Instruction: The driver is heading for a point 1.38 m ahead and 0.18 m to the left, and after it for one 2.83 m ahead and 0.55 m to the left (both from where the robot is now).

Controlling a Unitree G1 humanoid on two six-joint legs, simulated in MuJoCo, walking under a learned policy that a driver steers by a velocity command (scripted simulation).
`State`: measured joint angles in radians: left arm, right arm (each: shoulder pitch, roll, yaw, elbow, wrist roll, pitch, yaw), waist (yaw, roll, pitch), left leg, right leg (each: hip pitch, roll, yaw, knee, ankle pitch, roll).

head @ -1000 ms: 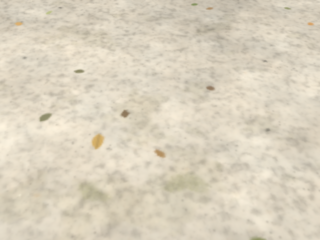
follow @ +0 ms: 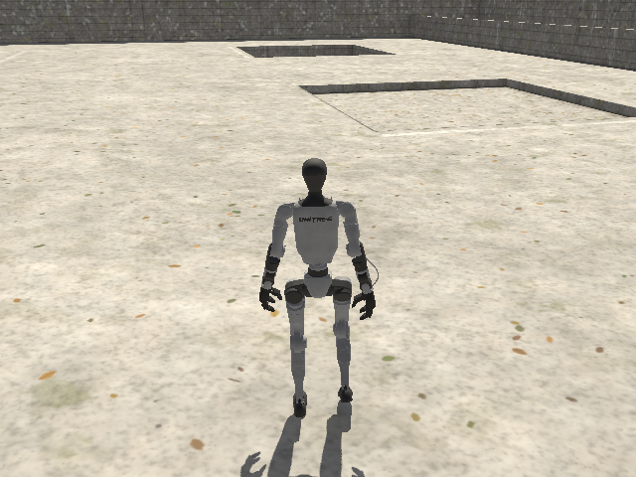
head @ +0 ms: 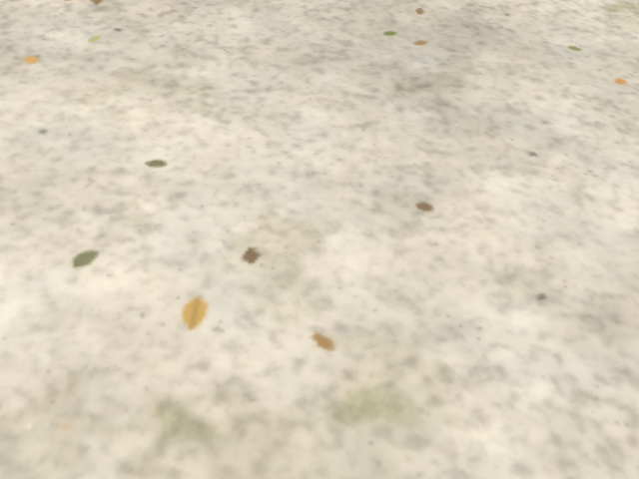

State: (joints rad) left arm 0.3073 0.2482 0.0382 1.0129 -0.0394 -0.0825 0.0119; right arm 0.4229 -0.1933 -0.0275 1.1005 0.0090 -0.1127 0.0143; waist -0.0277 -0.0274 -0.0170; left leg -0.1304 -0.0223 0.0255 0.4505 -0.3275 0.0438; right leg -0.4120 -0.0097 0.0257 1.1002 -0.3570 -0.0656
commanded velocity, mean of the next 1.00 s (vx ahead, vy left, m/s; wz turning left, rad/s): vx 0.47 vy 0.00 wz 0.00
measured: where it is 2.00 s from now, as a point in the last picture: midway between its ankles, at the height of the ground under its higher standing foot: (317, 272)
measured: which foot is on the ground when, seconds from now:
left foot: down 0.00-0.34, up 0.36-0.86, down 0.88-1.00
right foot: up 0.00-0.30, down 0.32-0.90, up 0.92-1.00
